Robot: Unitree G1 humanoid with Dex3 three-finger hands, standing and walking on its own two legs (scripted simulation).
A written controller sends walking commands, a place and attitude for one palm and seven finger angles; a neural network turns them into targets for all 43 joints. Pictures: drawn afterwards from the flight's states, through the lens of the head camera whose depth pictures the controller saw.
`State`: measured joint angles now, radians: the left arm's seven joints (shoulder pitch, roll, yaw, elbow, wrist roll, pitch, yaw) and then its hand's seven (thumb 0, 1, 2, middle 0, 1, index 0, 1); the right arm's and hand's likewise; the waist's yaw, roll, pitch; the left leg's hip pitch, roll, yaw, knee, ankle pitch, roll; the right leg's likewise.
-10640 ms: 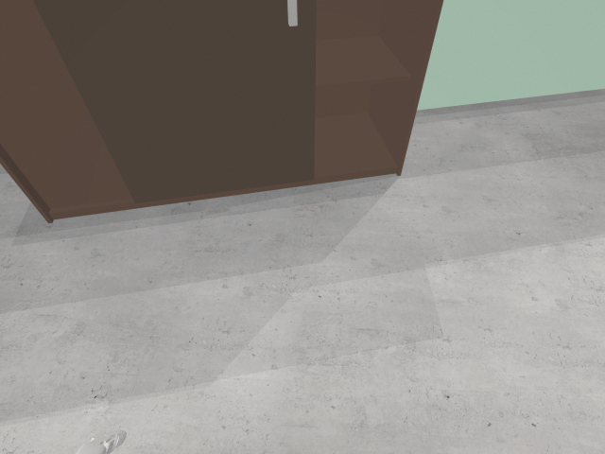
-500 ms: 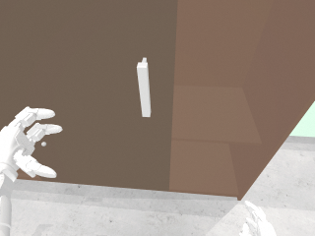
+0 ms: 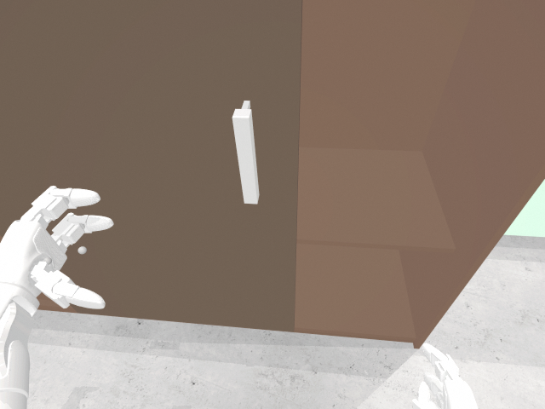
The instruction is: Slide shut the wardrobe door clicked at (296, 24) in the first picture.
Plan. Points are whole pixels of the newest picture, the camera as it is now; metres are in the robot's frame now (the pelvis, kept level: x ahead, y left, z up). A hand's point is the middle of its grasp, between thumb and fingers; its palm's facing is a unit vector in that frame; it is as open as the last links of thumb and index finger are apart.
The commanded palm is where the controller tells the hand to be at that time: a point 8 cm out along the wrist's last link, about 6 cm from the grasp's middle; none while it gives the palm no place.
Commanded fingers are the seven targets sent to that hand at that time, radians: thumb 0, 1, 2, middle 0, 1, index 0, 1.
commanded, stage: move the hooked fingers beside the handle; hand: left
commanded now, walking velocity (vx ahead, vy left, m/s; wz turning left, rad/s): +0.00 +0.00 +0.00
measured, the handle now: (249, 154) +0.52 +0.09 +0.11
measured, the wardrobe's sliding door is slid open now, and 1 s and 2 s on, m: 0.44 0.44 0.44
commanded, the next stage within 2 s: none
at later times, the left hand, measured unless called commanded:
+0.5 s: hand (128, 216) +0.34 +0.24 +0.13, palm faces +0.02 -1.00 -0.04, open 14.0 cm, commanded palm +0.32 +0.28 +0.13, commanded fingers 0.00 -0.50 0.30 -0.30 -1.20 -0.30 -1.20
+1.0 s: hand (172, 187) +0.41 +0.20 +0.13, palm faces +0.00 -1.00 -0.02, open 14.0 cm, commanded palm +0.39 +0.24 +0.12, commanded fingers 0.00 -0.50 0.30 -0.30 -1.20 -0.30 -1.20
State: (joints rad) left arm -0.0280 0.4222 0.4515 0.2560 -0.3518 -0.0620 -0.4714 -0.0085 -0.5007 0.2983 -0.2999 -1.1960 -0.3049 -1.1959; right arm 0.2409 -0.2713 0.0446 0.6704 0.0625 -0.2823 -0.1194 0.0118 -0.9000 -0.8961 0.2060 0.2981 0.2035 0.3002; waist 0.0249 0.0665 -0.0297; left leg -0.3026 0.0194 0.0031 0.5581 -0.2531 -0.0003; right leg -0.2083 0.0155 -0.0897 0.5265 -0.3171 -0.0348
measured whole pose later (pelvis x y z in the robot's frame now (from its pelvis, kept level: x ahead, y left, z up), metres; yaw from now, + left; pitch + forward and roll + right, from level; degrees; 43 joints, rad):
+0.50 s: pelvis +0.01 +0.00 +0.00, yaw -1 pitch +2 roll +0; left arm -0.21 0.38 0.37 0.37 -0.29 -0.05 -0.36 -0.01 -0.50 0.30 -0.30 -1.20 -0.30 -1.20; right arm 0.26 -0.27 0.04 0.67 0.06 -0.21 -0.11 0.01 -0.90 -0.90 0.21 0.30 0.20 0.30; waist -0.01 0.05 -0.04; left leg -0.33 0.02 0.02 0.56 -0.27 0.01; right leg -0.24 0.01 -0.07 0.54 -0.33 -0.03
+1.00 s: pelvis +0.01 +0.01 +0.00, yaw -1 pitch +4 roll -1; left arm -0.48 0.34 0.28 0.63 -0.22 -0.11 -0.24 -0.01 -0.50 0.30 -0.30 -1.20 -0.30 -1.20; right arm 0.28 -0.26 0.03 0.70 0.05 -0.13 -0.08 0.01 -0.90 -0.90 0.21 0.30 0.20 0.30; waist -0.04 0.04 -0.03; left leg -0.37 0.01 0.03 0.58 -0.27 0.01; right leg -0.29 0.01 -0.06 0.56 -0.33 -0.02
